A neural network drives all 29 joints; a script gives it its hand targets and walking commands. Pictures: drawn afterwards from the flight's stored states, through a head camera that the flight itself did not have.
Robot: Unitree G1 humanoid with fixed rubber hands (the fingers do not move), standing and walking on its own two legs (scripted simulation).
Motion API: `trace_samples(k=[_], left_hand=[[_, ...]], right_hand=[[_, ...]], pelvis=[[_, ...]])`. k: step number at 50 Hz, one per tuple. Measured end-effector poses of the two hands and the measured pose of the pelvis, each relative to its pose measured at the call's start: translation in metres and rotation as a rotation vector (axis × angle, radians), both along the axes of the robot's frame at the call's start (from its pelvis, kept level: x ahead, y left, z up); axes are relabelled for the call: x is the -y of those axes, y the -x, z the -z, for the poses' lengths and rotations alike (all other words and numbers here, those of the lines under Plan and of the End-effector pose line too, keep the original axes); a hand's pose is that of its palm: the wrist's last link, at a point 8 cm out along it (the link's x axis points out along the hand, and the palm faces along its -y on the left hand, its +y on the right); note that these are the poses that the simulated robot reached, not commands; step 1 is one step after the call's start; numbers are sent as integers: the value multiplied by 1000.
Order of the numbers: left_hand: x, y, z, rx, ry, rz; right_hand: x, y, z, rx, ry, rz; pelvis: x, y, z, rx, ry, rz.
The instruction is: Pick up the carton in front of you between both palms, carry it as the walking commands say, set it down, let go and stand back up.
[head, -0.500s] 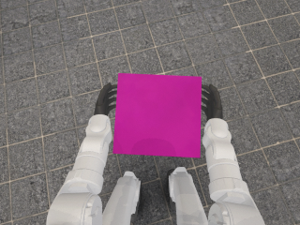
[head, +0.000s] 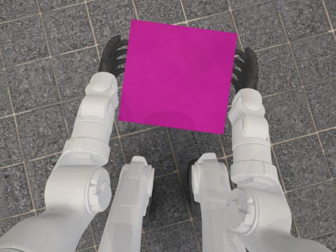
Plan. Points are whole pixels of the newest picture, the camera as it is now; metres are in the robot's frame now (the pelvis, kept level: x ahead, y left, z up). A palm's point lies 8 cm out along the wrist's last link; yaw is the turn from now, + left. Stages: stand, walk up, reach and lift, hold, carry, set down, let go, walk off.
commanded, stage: set down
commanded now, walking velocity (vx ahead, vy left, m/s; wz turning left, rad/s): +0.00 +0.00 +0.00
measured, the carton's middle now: (175, 88) +0.48 -0.02 -0.18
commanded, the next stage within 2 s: none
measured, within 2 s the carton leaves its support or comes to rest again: rests again in 1.50 s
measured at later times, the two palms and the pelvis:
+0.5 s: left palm (127, 77) +0.53 +0.12 -0.25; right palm (230, 89) +0.49 -0.17 -0.23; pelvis -0.02 +0.00 -0.10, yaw +0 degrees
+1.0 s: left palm (129, 80) +0.53 +0.12 -0.28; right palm (227, 87) +0.50 -0.18 -0.26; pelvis -0.02 +0.01 -0.13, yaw -1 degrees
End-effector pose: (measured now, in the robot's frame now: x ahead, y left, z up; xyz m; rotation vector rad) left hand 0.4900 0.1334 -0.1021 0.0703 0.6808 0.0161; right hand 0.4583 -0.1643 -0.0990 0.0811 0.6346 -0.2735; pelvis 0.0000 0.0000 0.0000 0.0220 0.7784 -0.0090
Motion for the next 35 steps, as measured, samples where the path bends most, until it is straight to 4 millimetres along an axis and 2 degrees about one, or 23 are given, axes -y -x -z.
trace_samples(k=[5,15,22,28,35], left_hand=[[0,-3,34,-27,-6,14],[3,-28,78,-18,-30,38],[7,-36,124,-52,-36,65],[16,-37,159,-67,-23,90],[17,-43,176,-62,-29,101]], right_hand=[[0,0,33,-25,-20,19],[3,-20,83,-18,-27,29],[6,-21,129,-58,-6,29],[16,-36,138,-77,47,16],[17,-45,150,-75,44,4]], pelvis=[[1,3,20,-25,3,-6],[1,15,64,-8,11,-14],[-2,19,92,2,20,-17],[-5,18,110,28,32,-17],[-9,16,124,36,44,-16]])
